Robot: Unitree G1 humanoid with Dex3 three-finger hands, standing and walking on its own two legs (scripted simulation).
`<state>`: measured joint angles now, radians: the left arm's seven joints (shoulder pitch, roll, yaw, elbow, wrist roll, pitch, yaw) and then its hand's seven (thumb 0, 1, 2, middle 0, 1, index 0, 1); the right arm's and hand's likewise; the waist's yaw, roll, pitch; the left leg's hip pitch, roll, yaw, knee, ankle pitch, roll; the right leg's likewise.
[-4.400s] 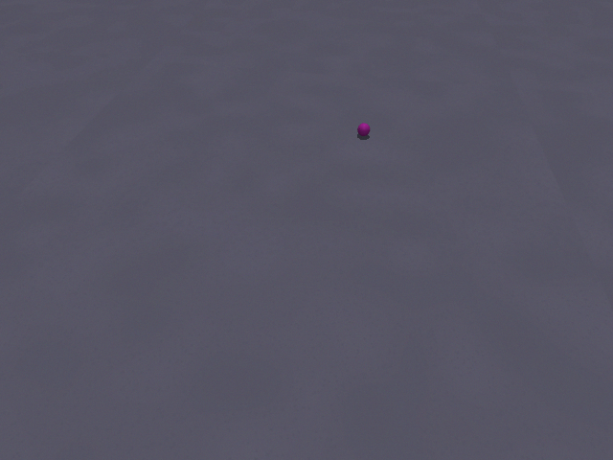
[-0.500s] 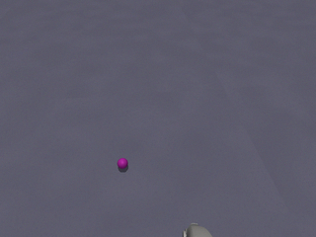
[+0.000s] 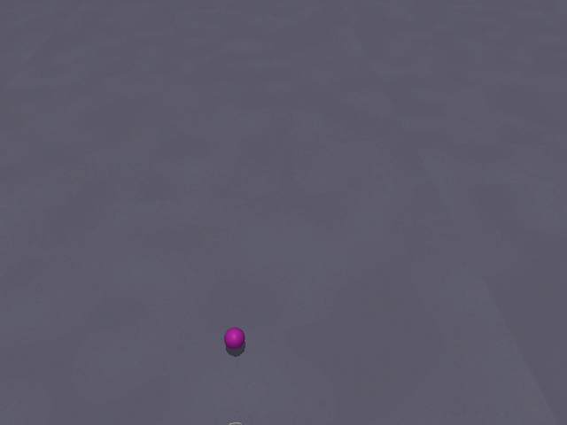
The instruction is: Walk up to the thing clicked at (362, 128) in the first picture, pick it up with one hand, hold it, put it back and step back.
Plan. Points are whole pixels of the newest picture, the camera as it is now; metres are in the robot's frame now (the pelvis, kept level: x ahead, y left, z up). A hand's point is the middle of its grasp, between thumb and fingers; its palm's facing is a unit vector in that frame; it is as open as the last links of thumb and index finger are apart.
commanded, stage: walk up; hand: left
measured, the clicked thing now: (234, 338) +0.53 +0.21 -0.72
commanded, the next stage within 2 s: stand in 1.48 s
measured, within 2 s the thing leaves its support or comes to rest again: neither
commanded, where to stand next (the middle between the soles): +0.18 -0.01 m, yaw -1 degrees
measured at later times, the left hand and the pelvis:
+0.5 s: hand out of the picture +0.16 +0.26 -0.15, palm faces -0.08 -0.93 -0.36, open 7.4 cm; pelvis +0.07 +0.01 +0.00, yaw -2 degrees
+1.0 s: hand (143, 412) +0.18 +0.24 -0.13, palm faces -0.06 -0.95 -0.31, open 7.4 cm; pelvis +0.08 +0.00 +0.02, yaw -2 degrees
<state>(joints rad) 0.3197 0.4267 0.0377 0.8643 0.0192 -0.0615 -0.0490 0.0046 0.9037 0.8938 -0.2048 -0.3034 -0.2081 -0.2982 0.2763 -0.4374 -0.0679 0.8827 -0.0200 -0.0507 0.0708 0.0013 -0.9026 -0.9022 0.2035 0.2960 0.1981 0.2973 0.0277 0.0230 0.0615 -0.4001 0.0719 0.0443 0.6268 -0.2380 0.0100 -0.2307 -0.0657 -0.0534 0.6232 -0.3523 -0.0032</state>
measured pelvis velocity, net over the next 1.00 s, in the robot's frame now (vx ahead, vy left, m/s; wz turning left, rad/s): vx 0.08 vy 0.00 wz -0.03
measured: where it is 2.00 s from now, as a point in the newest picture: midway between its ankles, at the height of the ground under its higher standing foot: outside the picture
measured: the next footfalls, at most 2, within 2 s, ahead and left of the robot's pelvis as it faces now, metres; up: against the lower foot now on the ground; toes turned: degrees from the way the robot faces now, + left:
right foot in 0.34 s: +0.14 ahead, -0.13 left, +0.00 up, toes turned -2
